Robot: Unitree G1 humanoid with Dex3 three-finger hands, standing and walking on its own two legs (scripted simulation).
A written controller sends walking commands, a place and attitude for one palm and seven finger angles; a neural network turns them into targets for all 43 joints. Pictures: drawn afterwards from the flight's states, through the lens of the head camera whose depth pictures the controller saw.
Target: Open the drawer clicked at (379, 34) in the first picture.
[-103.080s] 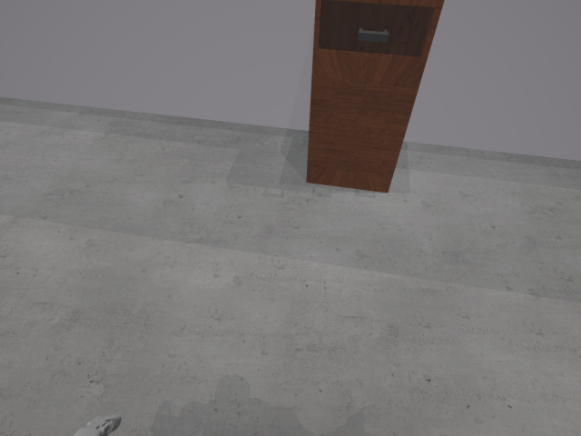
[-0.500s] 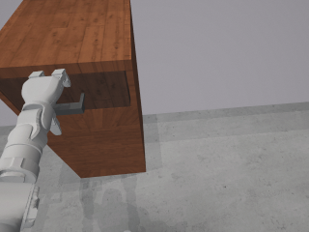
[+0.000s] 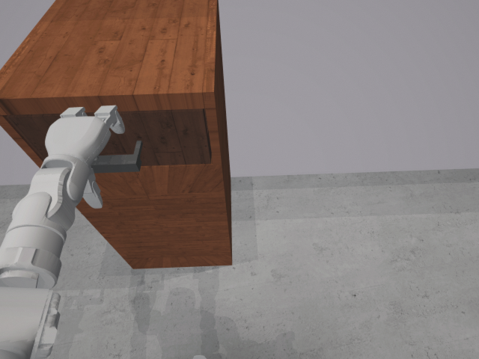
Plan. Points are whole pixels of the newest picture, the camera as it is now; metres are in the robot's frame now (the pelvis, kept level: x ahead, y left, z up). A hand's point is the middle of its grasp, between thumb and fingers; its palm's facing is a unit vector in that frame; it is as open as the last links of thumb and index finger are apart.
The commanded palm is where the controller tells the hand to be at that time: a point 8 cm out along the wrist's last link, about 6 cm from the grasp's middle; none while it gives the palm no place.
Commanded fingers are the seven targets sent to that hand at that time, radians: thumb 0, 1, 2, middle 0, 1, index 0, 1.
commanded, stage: re-aim the fingers above the handle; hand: left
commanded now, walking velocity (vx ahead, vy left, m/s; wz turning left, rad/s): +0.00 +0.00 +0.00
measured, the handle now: (116, 155) +0.49 +0.27 +0.02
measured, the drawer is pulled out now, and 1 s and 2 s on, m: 0.00 0.00 0.00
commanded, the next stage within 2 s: lower the fingers behind the handle in 1.88 s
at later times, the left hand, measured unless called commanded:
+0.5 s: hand (94, 154) +0.44 +0.27 +0.08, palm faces +0.00 -0.02 -1.00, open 13.8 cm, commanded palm +0.42 +0.27 +0.14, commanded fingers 0.00 -0.50 0.30 -0.30 -1.20 -0.30 -1.20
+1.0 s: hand (99, 152) +0.45 +0.27 +0.08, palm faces -0.03 +0.00 -1.00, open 13.7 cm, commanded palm +0.42 +0.27 +0.14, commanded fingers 0.00 -0.50 0.30 -0.30 -1.20 -0.30 -1.20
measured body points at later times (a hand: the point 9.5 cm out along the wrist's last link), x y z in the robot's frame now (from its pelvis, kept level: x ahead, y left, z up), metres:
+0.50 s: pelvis +0.00 +0.00 +0.00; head +0.06 -0.01 +0.45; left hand +0.44 +0.27 +0.14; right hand +0.04 -0.27 -0.13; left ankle +0.02 +0.13 -0.71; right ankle -0.03 -0.12 -0.71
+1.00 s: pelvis +0.00 +0.01 +0.00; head +0.06 -0.02 +0.45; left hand +0.44 +0.26 +0.14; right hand +0.06 -0.26 -0.14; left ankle +0.02 +0.13 -0.71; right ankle -0.03 -0.12 -0.71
